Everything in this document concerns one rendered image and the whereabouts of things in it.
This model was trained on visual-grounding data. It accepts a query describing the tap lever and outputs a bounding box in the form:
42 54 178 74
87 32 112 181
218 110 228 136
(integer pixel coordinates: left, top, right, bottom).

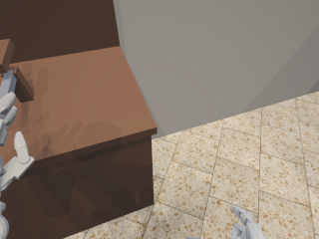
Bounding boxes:
0 70 17 100

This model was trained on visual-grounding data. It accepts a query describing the left robot hand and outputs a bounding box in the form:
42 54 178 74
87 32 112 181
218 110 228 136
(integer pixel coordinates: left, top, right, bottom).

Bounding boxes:
0 92 34 197

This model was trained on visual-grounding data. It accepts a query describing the counter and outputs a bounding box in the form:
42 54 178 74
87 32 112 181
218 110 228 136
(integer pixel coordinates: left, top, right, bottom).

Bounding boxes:
0 0 158 239

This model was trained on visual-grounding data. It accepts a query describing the right robot hand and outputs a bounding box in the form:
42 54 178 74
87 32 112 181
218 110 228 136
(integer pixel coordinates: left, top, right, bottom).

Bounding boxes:
229 205 266 239

